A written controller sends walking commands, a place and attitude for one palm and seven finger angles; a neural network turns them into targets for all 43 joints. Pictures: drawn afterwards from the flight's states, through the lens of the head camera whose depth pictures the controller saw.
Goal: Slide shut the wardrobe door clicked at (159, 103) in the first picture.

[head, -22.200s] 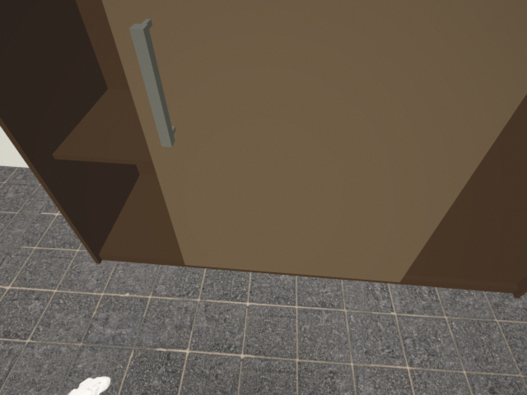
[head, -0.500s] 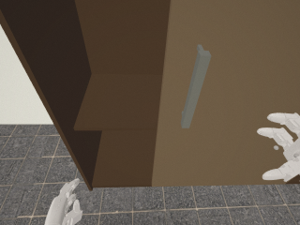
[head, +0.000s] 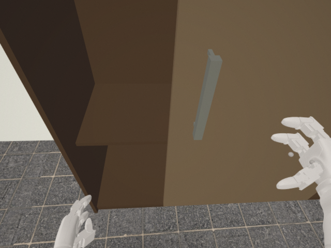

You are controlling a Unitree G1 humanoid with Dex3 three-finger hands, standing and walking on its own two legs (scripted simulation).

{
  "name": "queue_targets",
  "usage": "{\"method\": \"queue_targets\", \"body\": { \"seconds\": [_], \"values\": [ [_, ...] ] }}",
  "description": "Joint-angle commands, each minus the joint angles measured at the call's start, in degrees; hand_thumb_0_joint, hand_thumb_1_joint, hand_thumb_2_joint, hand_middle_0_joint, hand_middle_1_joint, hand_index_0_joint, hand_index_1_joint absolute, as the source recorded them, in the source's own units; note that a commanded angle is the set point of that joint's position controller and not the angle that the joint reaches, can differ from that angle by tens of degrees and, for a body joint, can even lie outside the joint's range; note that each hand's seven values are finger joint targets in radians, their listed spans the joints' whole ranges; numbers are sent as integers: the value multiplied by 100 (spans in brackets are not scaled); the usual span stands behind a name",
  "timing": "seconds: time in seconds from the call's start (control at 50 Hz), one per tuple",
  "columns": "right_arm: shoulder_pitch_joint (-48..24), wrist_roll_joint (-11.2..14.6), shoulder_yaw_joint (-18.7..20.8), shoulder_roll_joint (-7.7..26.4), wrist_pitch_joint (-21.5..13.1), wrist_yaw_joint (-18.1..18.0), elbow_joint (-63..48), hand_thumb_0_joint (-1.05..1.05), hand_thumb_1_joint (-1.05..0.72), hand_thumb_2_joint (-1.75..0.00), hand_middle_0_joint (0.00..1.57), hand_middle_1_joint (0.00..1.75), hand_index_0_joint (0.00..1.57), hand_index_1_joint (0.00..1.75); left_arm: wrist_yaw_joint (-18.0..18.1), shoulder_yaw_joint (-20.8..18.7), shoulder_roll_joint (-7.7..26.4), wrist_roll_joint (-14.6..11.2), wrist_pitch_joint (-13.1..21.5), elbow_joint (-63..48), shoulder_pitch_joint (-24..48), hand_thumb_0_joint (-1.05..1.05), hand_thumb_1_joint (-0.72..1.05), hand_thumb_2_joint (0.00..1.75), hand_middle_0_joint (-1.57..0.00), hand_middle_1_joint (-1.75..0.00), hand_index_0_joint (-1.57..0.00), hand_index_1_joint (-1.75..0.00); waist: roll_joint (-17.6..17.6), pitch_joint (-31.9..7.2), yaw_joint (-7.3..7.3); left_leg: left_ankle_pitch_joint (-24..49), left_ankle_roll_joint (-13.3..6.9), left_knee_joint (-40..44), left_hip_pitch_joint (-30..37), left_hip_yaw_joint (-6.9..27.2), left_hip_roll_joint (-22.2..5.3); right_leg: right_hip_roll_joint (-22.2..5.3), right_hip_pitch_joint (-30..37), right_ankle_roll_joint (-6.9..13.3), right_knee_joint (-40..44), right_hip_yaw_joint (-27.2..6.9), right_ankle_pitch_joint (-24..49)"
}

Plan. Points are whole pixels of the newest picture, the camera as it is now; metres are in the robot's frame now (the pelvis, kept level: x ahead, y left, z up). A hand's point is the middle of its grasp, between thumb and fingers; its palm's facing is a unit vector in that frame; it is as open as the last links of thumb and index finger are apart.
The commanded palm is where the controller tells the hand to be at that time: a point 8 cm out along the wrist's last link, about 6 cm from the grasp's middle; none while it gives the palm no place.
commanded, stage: move the hooked fingers beside the handle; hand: right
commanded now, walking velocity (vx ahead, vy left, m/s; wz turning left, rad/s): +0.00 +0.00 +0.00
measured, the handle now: (203, 99) +0.49 -0.10 +0.12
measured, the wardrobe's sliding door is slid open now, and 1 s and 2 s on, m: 0.39 0.39 0.39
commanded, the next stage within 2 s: none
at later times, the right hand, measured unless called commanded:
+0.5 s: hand (264, 133) +0.35 -0.22 +0.14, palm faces -0.01 +1.00 -0.01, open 14.0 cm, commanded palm +0.33 -0.27 +0.14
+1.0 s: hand (242, 119) +0.39 -0.18 +0.14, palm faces -0.03 +1.00 -0.02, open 14.0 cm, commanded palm +0.37 -0.23 +0.14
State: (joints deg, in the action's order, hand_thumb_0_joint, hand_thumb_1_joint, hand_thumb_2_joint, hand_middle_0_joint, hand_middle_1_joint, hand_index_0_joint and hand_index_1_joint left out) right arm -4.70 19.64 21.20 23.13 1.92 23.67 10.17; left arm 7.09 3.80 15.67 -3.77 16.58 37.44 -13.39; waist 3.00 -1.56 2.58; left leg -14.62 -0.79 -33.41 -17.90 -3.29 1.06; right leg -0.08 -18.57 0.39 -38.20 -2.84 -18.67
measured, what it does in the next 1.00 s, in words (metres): stands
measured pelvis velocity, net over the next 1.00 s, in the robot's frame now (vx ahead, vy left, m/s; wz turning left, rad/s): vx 0.01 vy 0.01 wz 0.03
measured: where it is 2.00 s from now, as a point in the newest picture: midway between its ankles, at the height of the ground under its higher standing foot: outside the picture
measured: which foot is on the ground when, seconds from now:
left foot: down 0.00-1.00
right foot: down 0.00-1.00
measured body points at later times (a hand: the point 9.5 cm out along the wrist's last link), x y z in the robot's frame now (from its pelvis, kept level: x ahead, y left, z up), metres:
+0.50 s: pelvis +0.01 +0.00 +0.00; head +0.01 +0.00 +0.45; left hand +0.16 +0.25 -0.08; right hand +0.34 -0.27 +0.14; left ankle +0.04 +0.11 -0.73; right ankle +0.02 -0.11 -0.73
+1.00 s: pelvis +0.01 +0.01 +0.00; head +0.02 +0.02 +0.45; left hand +0.15 +0.26 -0.09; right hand +0.38 -0.23 +0.15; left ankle +0.04 +0.11 -0.73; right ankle +0.02 -0.11 -0.73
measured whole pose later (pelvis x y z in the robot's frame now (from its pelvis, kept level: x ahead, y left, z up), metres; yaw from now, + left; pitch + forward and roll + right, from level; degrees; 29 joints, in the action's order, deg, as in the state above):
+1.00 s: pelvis +0.01 +0.01 +0.00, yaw +2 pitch +3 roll +1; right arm -21.2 13.1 14.6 18.7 0.1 13.9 24.3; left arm 5.5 2.2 14.9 -3.0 11.9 39.4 -14.5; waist 2.6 -3.1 -0.5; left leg -14.2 -1.3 -32.4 -21.0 -1.7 1.7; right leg -0.7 -20.3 -0.1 -35.5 -1.3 -18.1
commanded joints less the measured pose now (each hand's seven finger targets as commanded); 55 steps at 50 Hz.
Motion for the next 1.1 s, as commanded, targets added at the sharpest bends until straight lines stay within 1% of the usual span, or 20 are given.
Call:
{"method": "queue_targets", "body": {
  "seconds": [0.0,0.02,0.08,0.12,0.18,0.24,0.3,0.32,0.42,0.48,0.52,0.58,0.64,0.7,0.84,0.88,0.94,1.0,1.04,1.08],
  "values": [
    [-2216,-40,356,1412,-280,-233,-1154,0,50,-30,30,120,30,120,85,-306,739,10,335,-839,658,0,90,90,-20,-30,-20,-30,147,-759,-182,-327,-50,690,227,215,53,94,52,2,914,-128,140],
    [-2319,-67,255,1305,-301,-269,-1117,0,50,-30,30,120,30,120,84,-297,723,15,322,-828,657,0,90,90,-20,-30,-20,-30,130,-852,-202,-269,-47,673,247,187,56,97,94,6,921,-112,204],
    [-2321,-99,568,1582,-409,-392,-1071,0,50,-30,30,120,30,120,77,-314,745,70,301,-793,616,0,90,90,-20,-30,-20,-30,113,-1234,-98,77,-69,601,488,181,74,85,211,-12,878,-101,589],
    [-2440,-122,467,1453,-437,-402,-875,0,50,-30,30,120,30,120,69,-298,708,68,273,-775,624,0,90,90,-20,-30,-20,-30,98,-1156,-134,175,-59,596,477,177,63,86,158,-22,913,-74,618],
    [-2128,-140,537,1455,-387,-389,-634,0,50,-30,30,120,30,120,29,-317,718,75,230,-790,603,0,90,90,-20,-30,-20,-30,193,-1197,-37,484,-95,543,593,193,57,84,119,-36,870,-6,860],
    [-2110,-153,272,1169,-279,-315,-517,0,50,-30,30,120,30,120,-2,-337,719,46,176,-841,531,0,90,90,-20,-30,-20,-30,38,-1152,-90,792,-83,483,554,136,71,73,90,-39,887,6,1075],
    [-2357,-162,232,1198,-211,-319,-539,0,50,-30,30,120,30,120,-8,-365,743,27,130,-833,510,0,90,90,-20,-30,-20,-30,39,-1116,-164,717,-64,519,445,173,69,75,63,-18,839,40,993],
    [-2595,-152,63,1041,-232,-329,-571,0,50,-30,30,120,30,120,-6,-361,726,17,127,-820,509,0,90,90,-20,-30,-20,-30,-17,-1036,-256,638,-49,557,338,170,82,68,96,-12,843,33,912],
    [-3180,-243,6,1072,-505,-542,-819,0,50,-30,30,120,30,120,12,-397,729,65,155,-721,416,0,90,90,-20,-30,-20,-30,129,-1346,-326,761,-58,528,333,164,107,76,342,-17,805,10,1092],
    [-3033,-324,174,1241,-578,-660,-610,0,50,-30,30,120,30,120,-2,-410,748,92,119,-656,380,0,90,90,-20,-30,-20,-30,16,-1418,-254,832,-62,506,435,174,107,81,283,-7,773,44,1153],
    [-2984,-347,92,1093,-542,-674,-441,0,50,-30,30,120,30,120,-25,-402,705,83,85,-660,371,0,90,90,-20,-30,-20,-30,64,-1461,-234,980,-64,481,529,188,71,86,244,-22,806,72,1230],
    [-2870,-389,171,1191,-433,-693,-244,0,50,-30,30,120,30,120,-41,-410,719,81,11,-681,371,0,90,90,-20,-30,-20,-30,-9,-1503,-183,1145,-75,458,625,185,75,90,179,-12,779,116,1356],
    [-3055,-399,-56,953,-367,-693,-275,0,50,-30,30,120,30,120,-57,-407,673,53,-38,-726,363,0,90,90,-20,-30,-20,-30,121,-1454,-226,1195,-73,463,555,163,83,88,196,-28,817,126,1382],
    [-3237,-392,4,1012,-360,-746,-146,0,50,-30,30,120,30,120,-63,-421,699,62,-68,-688,310,0,90,90,-20,-30,-20,-30,-133,-1430,-287,1224,-47,485,518,191,88,77,148,2,768,148,1356],
    [-3816,-498,-341,728,-534,-881,-29,0,50,-30,30,120,30,120,-87,-425,658,63,-123,-613,274,0,90,90,-20,-30,-20,-30,-95,-1431,-411,1047,-40,526,359,208,98,90,191,8,778,153,1187],
    [-3776,-545,-126,958,-554,-952,50,0,50,-30,30,120,30,120,-94,-448,678,83,-143,-588,238,0,90,90,-20,-30,-20,-30,-128,-1615,-314,1217,-56,490,510,234,97,93,202,22,724,188,1342],
    [-3869,-609,-431,650,-589,-999,86,0,50,-30,30,120,30,120,-122,-434,617,65,-172,-618,244,0,90,90,-20,-30,-20,-30,70,-1611,-351,1227,-62,481,470,204,93,101,244,-7,770,181,1351],
    [-4076,-632,-279,823,-599,-1100,395,0,50,-30,30,120,30,120,-126,-444,657,76,-207,-531,189,0,90,90,-20,-30,-20,-30,-247,-1575,-391,1116,-37,527,474,236,91,97,107,23,764,184,1193],
    [-4318,-658,-440,667,-607,-1139,521,0,50,-30,30,120,30,120,-130,-432,629,65,-241,-531,226,0,90,90,-20,-30,-20,-30,-174,-1407,-447,886,-35,582,334,234,96,100,71,25,806,197,990],
    [-4413,-682,-295,842,-647,-1201,663,0,50,-30,30,120,30,120,-140,-450,660,83,-253,-497,198,0,90,90,-20,-30,-20,-30,-317,-1514,-399,851,-35,598,419,280,93,104,2,45,775,206,970]
  ]
}}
